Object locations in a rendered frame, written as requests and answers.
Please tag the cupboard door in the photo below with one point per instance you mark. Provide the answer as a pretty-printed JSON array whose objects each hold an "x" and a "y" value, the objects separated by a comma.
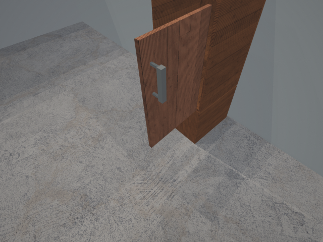
[{"x": 179, "y": 46}]

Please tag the handle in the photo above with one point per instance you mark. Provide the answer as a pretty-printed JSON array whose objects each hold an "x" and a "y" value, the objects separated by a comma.
[{"x": 161, "y": 82}]

